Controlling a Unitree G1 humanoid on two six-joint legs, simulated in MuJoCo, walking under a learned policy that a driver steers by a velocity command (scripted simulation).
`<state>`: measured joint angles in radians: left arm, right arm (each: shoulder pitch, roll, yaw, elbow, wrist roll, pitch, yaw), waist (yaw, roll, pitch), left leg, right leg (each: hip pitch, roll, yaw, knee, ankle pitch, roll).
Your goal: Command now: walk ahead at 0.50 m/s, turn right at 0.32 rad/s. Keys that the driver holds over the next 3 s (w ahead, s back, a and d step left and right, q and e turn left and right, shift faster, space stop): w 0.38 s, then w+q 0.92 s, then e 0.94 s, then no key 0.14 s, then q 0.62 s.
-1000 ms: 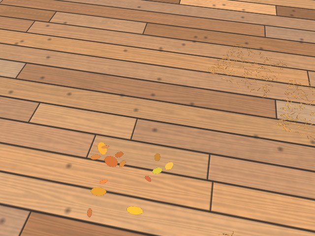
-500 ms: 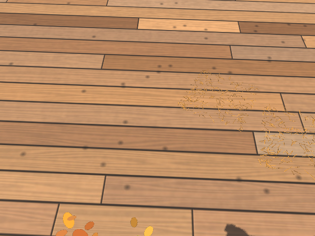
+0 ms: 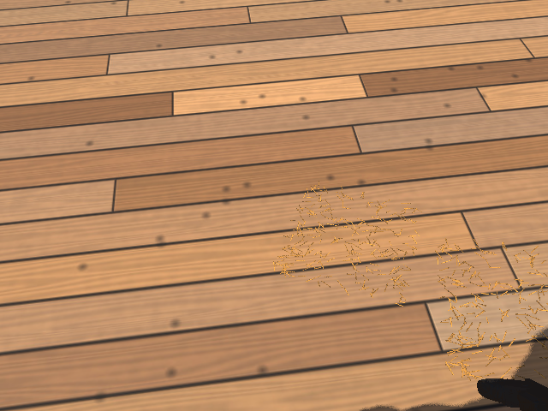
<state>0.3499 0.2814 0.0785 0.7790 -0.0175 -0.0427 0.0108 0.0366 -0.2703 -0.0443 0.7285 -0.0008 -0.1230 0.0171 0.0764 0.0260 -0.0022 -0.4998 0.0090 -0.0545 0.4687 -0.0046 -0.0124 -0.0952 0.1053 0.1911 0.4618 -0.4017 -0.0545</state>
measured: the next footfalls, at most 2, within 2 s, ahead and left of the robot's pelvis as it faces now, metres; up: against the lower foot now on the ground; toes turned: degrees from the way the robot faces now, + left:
left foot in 0.02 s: +0.17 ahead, +0.13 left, +0.00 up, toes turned -3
right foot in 0.52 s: +0.44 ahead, -0.14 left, +0.00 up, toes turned -2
